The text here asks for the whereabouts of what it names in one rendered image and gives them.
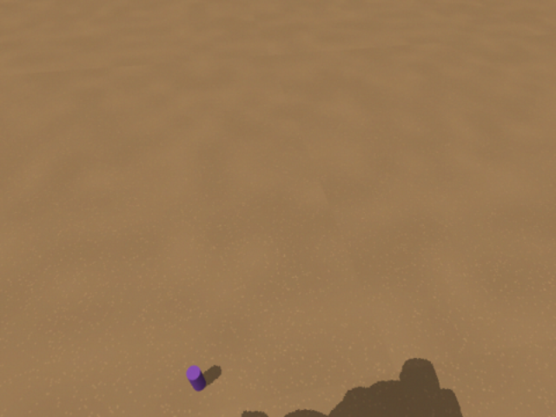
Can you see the can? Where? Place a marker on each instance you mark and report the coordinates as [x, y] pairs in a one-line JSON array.
[[196, 378]]

